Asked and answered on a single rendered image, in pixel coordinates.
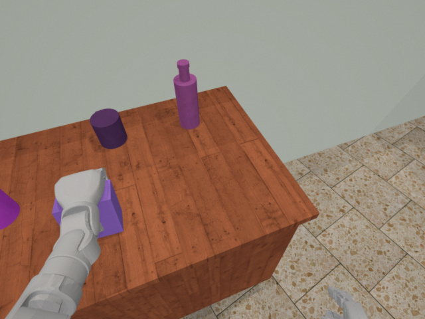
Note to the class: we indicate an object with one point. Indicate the table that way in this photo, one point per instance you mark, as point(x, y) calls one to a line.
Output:
point(207, 212)

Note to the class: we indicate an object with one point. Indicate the right robot hand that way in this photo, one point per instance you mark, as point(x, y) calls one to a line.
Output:
point(351, 309)

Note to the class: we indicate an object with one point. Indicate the left robot forearm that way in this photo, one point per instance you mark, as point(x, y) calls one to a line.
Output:
point(58, 286)

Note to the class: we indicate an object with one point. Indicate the sponge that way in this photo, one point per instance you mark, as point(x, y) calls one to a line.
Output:
point(110, 211)

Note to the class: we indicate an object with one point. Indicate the left robot hand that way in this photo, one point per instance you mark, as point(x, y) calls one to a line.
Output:
point(82, 186)

